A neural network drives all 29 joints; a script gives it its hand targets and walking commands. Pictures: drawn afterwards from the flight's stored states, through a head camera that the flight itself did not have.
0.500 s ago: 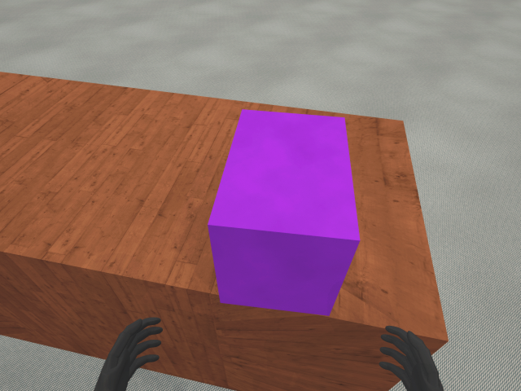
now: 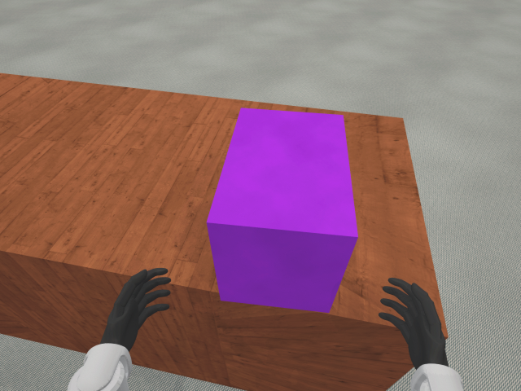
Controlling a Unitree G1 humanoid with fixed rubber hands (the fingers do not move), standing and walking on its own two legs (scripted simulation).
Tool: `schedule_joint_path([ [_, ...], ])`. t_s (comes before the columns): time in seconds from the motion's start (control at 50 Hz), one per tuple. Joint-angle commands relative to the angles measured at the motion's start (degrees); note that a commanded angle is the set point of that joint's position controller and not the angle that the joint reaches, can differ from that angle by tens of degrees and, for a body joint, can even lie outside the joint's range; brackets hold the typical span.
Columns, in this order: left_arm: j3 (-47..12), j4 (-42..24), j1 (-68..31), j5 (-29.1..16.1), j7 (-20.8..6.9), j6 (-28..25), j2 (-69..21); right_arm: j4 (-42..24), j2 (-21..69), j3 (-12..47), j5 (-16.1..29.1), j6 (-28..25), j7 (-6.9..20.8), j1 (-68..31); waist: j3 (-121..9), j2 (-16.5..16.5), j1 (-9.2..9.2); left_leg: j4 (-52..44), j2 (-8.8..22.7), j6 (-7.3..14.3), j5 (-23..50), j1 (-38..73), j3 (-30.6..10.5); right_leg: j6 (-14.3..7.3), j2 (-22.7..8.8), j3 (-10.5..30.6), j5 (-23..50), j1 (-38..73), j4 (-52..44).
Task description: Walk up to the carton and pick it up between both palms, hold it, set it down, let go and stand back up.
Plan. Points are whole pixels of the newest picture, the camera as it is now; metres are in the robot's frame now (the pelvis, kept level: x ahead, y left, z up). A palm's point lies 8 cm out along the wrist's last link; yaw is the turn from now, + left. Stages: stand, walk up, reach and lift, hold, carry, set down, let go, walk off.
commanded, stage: reach and lift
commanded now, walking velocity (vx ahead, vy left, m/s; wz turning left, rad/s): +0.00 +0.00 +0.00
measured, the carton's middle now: (283, 206) +0.44 +0.01 +0.03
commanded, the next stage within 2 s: none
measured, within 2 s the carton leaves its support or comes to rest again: neither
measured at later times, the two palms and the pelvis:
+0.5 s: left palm (130, 261) +0.26 +0.22 +0.09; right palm (424, 282) +0.27 -0.18 +0.08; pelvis +0.01 -0.01 +0.00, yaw +0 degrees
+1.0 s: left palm (144, 190) +0.35 +0.21 +0.15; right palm (427, 217) +0.34 -0.19 +0.13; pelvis -0.01 -0.01 +0.00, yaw +0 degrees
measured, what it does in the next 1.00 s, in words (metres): stands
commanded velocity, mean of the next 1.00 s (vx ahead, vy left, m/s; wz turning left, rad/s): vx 0.00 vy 0.00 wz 0.00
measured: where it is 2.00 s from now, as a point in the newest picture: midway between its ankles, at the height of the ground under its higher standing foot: outside the picture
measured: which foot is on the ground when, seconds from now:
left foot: down 0.00-1.00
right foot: down 0.00-1.00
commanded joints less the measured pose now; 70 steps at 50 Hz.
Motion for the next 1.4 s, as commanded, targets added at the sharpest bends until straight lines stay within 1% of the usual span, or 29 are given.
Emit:
schedule_joint_path([
  [0.0,5.39,-12.69,-7.04,0.65,-0.39,1.77,4.45,-12.70,-4.45,-1.32,1.05,0.52,-0.77,-6.08,-4.59,3.09,-0.03,-1.99,-0.47,-2.08,11.83,0.90,-3.13,-2.09,0.86,3.46,1.55,0.44,-4.07],
  [0.08,6.50,-14.21,-9.56,0.59,-1.05,4.39,4.10,-15.21,-5.93,-1.62,2.04,2.24,-1.36,-8.83,-6.78,2.82,-0.29,-1.68,-0.49,-2.33,14.08,1.91,-3.18,-1.94,1.37,3.21,2.66,0.88,-4.36],
  [0.12,6.89,-15.30,-11.57,0.10,-1.29,5.29,4.14,-16.49,-6.23,-2.02,2.05,2.84,-1.82,-10.58,-7.25,1.47,-0.68,-1.03,-0.66,-2.35,15.97,2.15,-3.06,-1.51,1.41,3.13,5.04,1.22,-4.12],
  [0.16,7.71,-16.04,-12.37,0.36,-1.60,6.24,4.13,-16.25,-6.46,-1.66,2.62,3.51,-2.11,-11.06,-8.60,1.92,-0.91,-0.57,-0.73,-2.60,18.07,3.50,-3.04,-1.45,1.57,3.07,7.03,1.75,-4.08],
  [0.24,9.43,-17.08,-14.47,0.46,-2.50,8.51,4.43,-17.97,-6.82,-0.65,3.85,4.93,-3.08,-14.00,-9.59,1.18,-0.42,-0.25,-1.04,-2.26,20.32,3.71,-2.79,-1.10,1.54,3.40,10.71,3.50,-3.97],
  [0.26,9.45,-17.89,-14.72,0.34,-2.67,8.85,4.54,-17.89,-7.07,-0.63,3.93,5.05,-3.35,-14.03,-10.65,1.33,-0.94,0.16,-1.18,-2.48,22.08,4.24,-2.84,-0.86,1.60,3.25,13.24,4.20,-3.52],
  [0.32,10.66,-17.48,-17.49,0.44,-3.19,11.02,4.78,-17.81,-7.79,-0.54,4.87,6.50,-4.09,-16.76,-10.34,1.90,-1.20,0.24,-1.29,-2.40,21.27,4.59,-2.79,-0.78,1.49,3.34,13.59,4.06,-3.60],
  [0.42,12.64,-21.29,-23.11,0.74,-3.11,15.19,5.38,-18.60,-9.31,-1.08,6.63,8.91,-5.03,-22.53,-13.78,2.64,-1.47,0.70,-1.30,-2.68,23.16,5.07,-2.19,-0.49,1.75,3.11,16.52,5.61,-2.65],
  [0.46,13.06,-19.54,-24.14,0.80,-3.49,17.04,4.69,-17.75,-9.79,-1.19,6.89,10.25,-5.37,-24.30,-12.44,2.01,-2.03,0.33,-1.25,-2.42,21.84,4.59,-2.01,-0.34,1.70,3.14,16.58,5.67,-2.64],
  [0.5,13.54,-18.73,-27.69,1.03,-3.78,18.77,4.93,-16.83,-10.43,-1.65,7.43,11.54,-5.54,-27.83,-12.19,2.70,-1.97,-0.20,-1.23,-2.35,20.45,4.14,-1.95,-0.46,1.60,2.97,15.22,4.75,-2.77],
  [0.56,14.66,-16.71,-31.48,1.85,-3.64,21.30,4.91,-14.28,-10.63,-1.40,7.79,13.46,-5.73,-32.06,-12.13,1.63,-1.98,-0.82,-1.26,-1.91,17.91,3.57,-1.80,-0.19,1.69,2.98,13.83,5.22,-2.70],
  [0.6,14.48,-14.86,-36.18,1.35,-3.86,22.66,4.80,-13.61,-10.75,-2.13,7.86,14.71,-6.03,-36.80,-11.91,1.12,-2.69,-1.34,-1.26,-1.43,14.50,1.87,-1.65,-0.11,1.57,3.03,11.77,4.99,-2.86],
  [0.66,14.77,-11.81,-42.64,1.21,-3.58,24.12,5.65,-11.03,-11.02,-2.20,8.19,16.34,-5.80,-43.09,-12.40,1.24,-2.30,-2.08,-1.16,-0.58,9.55,-0.22,-1.50,-0.31,1.31,3.05,7.03,3.13,-2.63],
  [0.68,15.15,-11.62,-43.31,1.86,-3.29,24.53,5.54,-9.26,-10.79,-2.25,8.47,16.78,-5.62,-43.67,-13.06,1.66,-2.16,-2.05,-0.99,-0.61,10.23,0.25,-1.41,-0.42,1.56,2.90,6.94,3.38,-2.50],
  [0.7,15.70,-12.70,-46.27,1.82,-3.04,24.99,6.26,-10.45,-11.73,-2.74,8.72,16.78,-5.50,-46.66,-15.64,1.30,-1.76,-1.60,-0.90,-0.69,11.55,0.71,-1.31,-0.36,1.74,2.57,7.63,4.09,-2.09],
  [0.76,16.35,-12.37,-50.24,2.30,-2.43,26.77,7.03,-8.19,-13.25,-3.20,9.36,17.23,-5.87,-51.01,-20.06,2.05,-2.64,-0.40,-1.04,-1.19,13.83,2.23,-1.09,-0.07,2.18,2.31,10.38,4.86,-1.24],
  [0.8,16.66,-8.40,-53.16,2.86,-2.50,28.60,7.08,-4.45,-13.31,-3.25,9.76,18.25,-6.05,-54.70,-18.10,1.72,-2.91,-0.41,-1.21,-1.04,12.00,0.89,-0.92,0.17,2.27,2.17,9.07,4.60,-1.37],
  [0.84,15.96,-7.45,-56.64,2.44,-2.39,29.36,7.00,-3.51,-13.44,-3.75,9.91,18.71,-6.08,-58.33,-19.01,1.48,-3.25,-1.08,-1.14,-0.68,9.18,-0.12,-0.98,0.12,2.16,1.99,7.15,4.07,-1.25],
  [0.88,15.71,-3.01,-60.25,2.68,-2.17,29.96,7.45,-0.37,-13.65,-3.70,10.01,19.49,-5.97,-61.95,-18.85,1.40,-3.39,-1.32,-1.23,-0.36,7.21,-1.15,-1.02,0.06,2.11,1.96,5.99,3.61,-1.11],
  [0.98,16.34,-0.29,-64.28,3.70,-2.13,30.50,8.53,5.28,-14.82,-3.09,11.81,20.20,-5.98,-66.16,-21.91,1.88,-4.00,0.46,-1.41,-0.94,12.92,0.94,-1.31,0.34,2.59,1.67,11.89,5.73,-0.15],
  [1.04,16.51,1.42,-68.51,4.11,-2.34,31.25,10.11,6.86,-16.09,-2.98,12.98,20.42,-6.23,-71.00,-23.52,2.64,-4.45,0.94,-1.79,-1.17,14.15,1.30,-1.36,0.75,2.65,1.52,14.61,6.73,0.11],
  [1.08,16.88,2.64,-69.90,4.26,-2.16,31.49,10.80,8.17,-16.50,-2.70,13.37,20.62,-6.36,-72.66,-23.09,2.37,-4.36,1.00,-1.70,-1.10,14.99,1.16,-1.66,0.88,2.92,1.36,15.70,6.61,0.24],
  [1.1,17.08,3.89,-70.55,4.17,-2.30,31.53,11.04,8.44,-16.36,-2.32,13.58,20.67,-6.38,-74.06,-23.43,1.21,-4.04,1.24,-1.82,-0.95,15.86,0.81,-1.53,1.03,3.05,1.14,16.95,7.09,0.28],
  [1.16,17.06,3.95,-73.40,3.57,-2.33,31.41,12.05,8.50,-17.51,-1.71,14.67,20.53,-6.52,-77.13,-27.49,1.52,-4.29,2.31,-2.06,-1.15,18.87,2.27,-1.49,1.35,3.10,0.94,21.31,7.96,1.13],
  [1.24,15.00,9.62,-78.84,3.00,-2.03,30.83,12.12,15.20,-18.47,-2.63,14.92,20.82,-5.92,-81.52,-27.35,3.32,-5.32,2.35,-1.56,-1.59,16.85,2.49,-2.27,0.58,3.14,0.67,17.32,4.47,0.33],
  [1.26,14.44,11.12,-79.75,3.05,-2.04,30.49,11.88,17.02,-18.47,-2.83,14.83,20.86,-5.77,-82.19,-26.91,3.53,-5.75,2.51,-1.39,-1.69,17.37,2.67,-2.58,0.50,3.14,0.68,17.40,4.23,0.05],
  [1.28,14.62,11.61,-80.38,2.83,-2.08,30.15,12.28,17.29,-18.49,-2.23,14.80,20.77,-5.65,-82.99,-27.18,2.67,-5.31,2.69,-1.35,-1.48,17.69,2.90,-2.54,0.54,3.30,0.57,17.93,4.58,0.04],
  [1.32,14.54,11.24,-81.30,3.34,-2.10,30.02,12.75,18.15,-19.35,-1.90,15.49,20.55,-5.66,-83.65,-28.56,3.77,-5.82,3.23,-1.50,-1.87,20.25,4.30,-2.69,0.90,3.32,0.41,21.52,5.86,0.26],
  [1.38,14.70,17.18,-81.91,3.85,-2.55,29.12,13.42,21.99,-18.40,-0.47,15.64,20.40,-5.64,-85.67,-26.87,1.87,-5.21,2.62,-1.76,-0.94,18.85,2.11,-2.75,1.44,3.07,0.68,22.28,7.61,0.58],
])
